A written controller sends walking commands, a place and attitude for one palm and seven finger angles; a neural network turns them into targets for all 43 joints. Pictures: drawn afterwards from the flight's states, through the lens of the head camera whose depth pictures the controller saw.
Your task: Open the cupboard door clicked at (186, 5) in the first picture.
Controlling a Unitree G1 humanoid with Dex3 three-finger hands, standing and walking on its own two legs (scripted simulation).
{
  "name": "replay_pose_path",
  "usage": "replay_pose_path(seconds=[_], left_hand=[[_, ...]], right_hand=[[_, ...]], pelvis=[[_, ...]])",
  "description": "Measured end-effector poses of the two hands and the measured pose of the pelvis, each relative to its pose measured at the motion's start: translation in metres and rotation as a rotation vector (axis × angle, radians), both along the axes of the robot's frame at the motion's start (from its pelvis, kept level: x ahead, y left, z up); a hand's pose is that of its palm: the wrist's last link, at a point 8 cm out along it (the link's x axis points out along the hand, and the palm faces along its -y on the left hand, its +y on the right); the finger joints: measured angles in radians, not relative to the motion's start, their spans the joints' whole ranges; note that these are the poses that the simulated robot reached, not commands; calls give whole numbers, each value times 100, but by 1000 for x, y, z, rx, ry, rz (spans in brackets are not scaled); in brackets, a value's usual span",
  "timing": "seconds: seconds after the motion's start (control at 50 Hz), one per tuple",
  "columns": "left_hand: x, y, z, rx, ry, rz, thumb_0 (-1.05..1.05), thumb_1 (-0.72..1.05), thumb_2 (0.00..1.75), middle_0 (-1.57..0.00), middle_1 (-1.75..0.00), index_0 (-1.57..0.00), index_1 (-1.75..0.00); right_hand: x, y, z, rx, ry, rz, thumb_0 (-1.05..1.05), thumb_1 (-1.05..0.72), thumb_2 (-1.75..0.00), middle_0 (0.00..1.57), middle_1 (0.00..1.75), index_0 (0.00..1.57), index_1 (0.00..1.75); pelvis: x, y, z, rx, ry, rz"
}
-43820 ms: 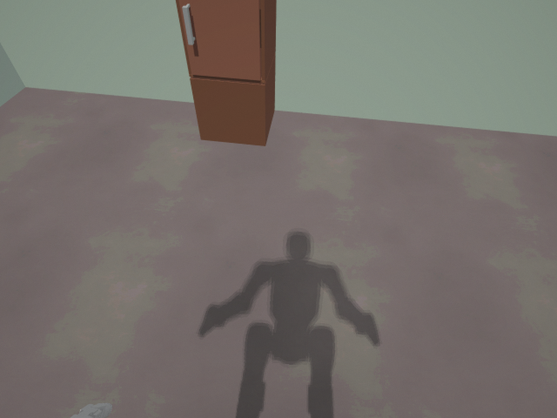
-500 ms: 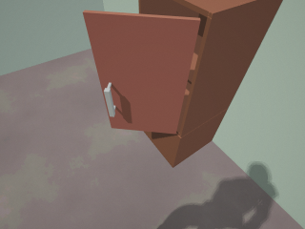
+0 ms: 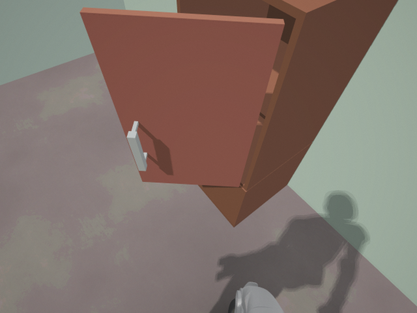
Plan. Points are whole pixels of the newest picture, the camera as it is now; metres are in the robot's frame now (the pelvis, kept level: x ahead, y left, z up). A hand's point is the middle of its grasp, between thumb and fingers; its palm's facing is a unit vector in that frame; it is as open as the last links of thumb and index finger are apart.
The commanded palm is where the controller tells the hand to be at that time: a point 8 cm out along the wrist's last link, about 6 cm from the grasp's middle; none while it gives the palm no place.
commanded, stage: come to a stop and stand still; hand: left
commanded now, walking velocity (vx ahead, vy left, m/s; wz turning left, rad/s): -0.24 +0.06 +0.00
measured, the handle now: (139, 147) +0.52 +0.21 -0.10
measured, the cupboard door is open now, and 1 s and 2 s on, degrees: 49 49 49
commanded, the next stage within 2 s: look again from close up in 0.98 s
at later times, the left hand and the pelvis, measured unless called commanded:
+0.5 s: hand out of the picture +0.08 +0.22 -0.18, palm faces +0.04 -0.98 -0.21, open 7.3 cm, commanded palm none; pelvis +0.01 +0.03 -0.02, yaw +0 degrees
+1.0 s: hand out of the picture +0.03 +0.20 -0.16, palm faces -0.01 -0.98 -0.22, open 7.3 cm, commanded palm none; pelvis +0.00 +0.02 +0.00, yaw -1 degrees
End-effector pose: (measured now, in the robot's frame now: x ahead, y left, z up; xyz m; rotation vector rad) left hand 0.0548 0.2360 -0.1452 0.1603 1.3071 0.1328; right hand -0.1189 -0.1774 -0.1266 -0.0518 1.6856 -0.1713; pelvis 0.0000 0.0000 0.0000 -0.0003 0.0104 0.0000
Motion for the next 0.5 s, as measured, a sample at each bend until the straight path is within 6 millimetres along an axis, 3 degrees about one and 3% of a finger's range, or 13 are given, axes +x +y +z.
replay_pose_path(seconds=[0.1,0.18,0.26,0.34,0.4,0.5], left_hand=[[71,-15,-5,36,-144,-26,2,93,90,-20,-30,-19,-29],[87,-24,-6,30,-172,-23,1,92,90,-20,-30,-20,-29],[79,-27,-9,6,-152,-10,0,91,90,-20,-30,-20,-29],[63,-16,-17,-20,-140,10,0,91,90,-20,-30,-20,-30],[47,0,-24,-22,-130,19,0,91,90,-20,-30,-20,-30],[12,32,-9,19,-80,21,0,92,90,-20,-30,-20,-30]], right_hand=[[22,-19,-19,19,57,-22,0,-90,-90,20,30,20,30],[74,-48,-32,-41,-32,1,1,-91,-90,20,30,20,30],[141,-69,-31,-104,-209,60,0,-91,-90,20,30,20,30],[195,-71,-19,-154,-389,117,0,-91,-90,19,30,20,30],[215,-63,-11,-178,-500,132,0,-91,-90,19,30,20,30],[234,-36,3,-156,-639,149,0,-91,-90,19,30,20,30]], pelvis=[[33,-17,-18,19,-17,26],[34,-18,-19,11,-26,46],[27,-13,-17,15,-19,41],[18,-1,-19,12,-19,29],[13,13,-24,0,-37,25],[14,31,-16,-7,-54,-7]])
